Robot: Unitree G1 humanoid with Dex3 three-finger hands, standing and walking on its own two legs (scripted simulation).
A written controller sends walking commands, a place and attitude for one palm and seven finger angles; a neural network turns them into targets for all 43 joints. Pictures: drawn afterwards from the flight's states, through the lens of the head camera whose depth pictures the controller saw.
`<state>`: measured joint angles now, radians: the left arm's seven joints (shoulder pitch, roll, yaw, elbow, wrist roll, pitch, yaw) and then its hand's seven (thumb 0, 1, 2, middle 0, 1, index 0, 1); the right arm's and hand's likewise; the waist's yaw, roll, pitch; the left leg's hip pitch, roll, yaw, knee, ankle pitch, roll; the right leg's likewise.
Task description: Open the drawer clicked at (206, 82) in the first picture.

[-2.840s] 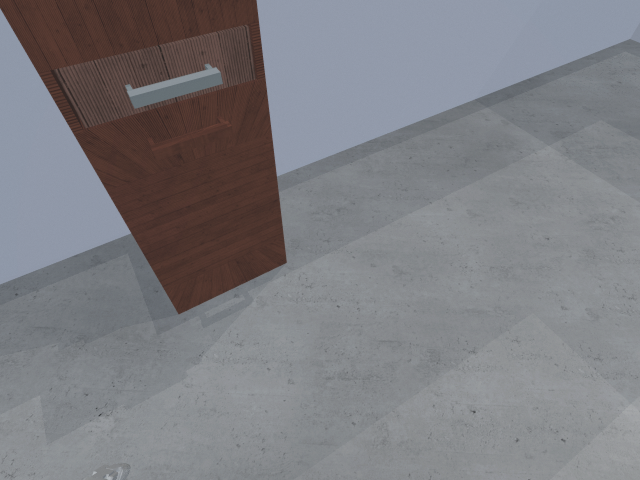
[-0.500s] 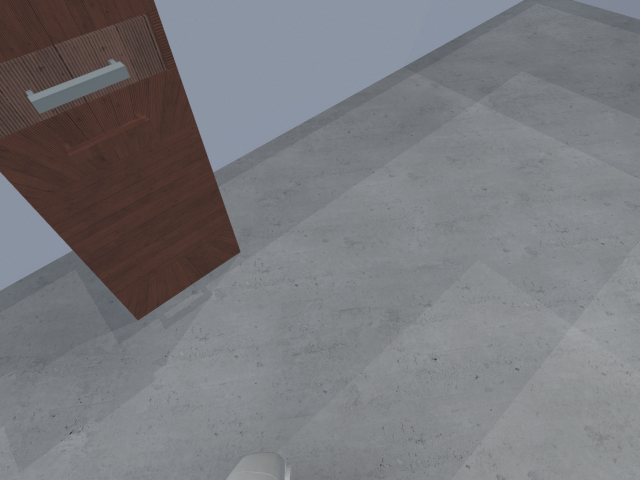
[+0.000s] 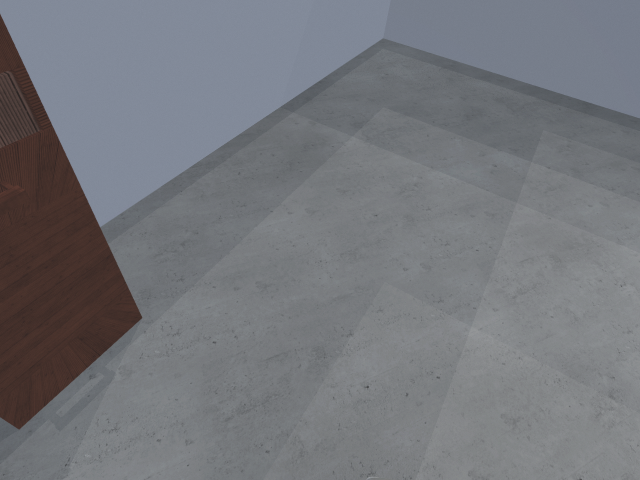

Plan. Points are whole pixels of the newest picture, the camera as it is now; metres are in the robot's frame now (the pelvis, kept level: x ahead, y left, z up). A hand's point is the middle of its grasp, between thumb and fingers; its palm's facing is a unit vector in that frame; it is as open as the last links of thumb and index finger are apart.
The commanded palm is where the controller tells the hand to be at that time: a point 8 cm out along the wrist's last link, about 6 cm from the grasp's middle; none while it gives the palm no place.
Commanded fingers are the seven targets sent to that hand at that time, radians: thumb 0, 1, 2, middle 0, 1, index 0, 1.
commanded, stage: walk to a spot facing it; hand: left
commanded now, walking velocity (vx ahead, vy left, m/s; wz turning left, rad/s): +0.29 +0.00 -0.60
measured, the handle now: out of the picture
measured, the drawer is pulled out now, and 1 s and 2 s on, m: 0.00 0.00 0.00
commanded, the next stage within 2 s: turn to face it in 0.90 s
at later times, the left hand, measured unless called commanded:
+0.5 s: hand (291, 360) +0.35 +0.07 -0.18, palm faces -0.34 -0.92 -0.17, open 7.3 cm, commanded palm none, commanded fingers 0.00 0.90 0.90 -0.20 -0.30 -0.20 -0.30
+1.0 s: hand (296, 290) +0.50 +0.08 -0.18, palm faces -0.48 -0.86 -0.17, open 7.4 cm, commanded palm none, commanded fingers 0.00 0.90 0.90 -0.20 -0.30 -0.20 -0.30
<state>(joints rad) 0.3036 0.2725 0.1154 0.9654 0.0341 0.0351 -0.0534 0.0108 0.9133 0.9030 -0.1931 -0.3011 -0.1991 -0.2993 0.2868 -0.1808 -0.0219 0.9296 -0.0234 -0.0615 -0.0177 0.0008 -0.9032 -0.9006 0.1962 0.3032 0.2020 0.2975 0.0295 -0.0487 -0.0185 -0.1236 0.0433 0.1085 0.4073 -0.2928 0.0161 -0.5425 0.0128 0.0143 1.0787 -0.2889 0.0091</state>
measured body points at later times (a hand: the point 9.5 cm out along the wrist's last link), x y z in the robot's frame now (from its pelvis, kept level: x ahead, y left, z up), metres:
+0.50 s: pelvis +0.18 -0.06 -0.02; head +0.23 -0.07 +0.42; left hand +0.37 +0.12 -0.17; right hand +0.07 -0.28 -0.17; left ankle +0.17 +0.09 -0.65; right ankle +0.22 -0.15 -0.74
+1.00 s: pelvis +0.36 -0.07 +0.00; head +0.40 -0.07 +0.44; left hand +0.53 +0.12 -0.16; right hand +0.29 -0.31 -0.13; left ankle +0.40 +0.03 -0.74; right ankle +0.30 -0.19 -0.67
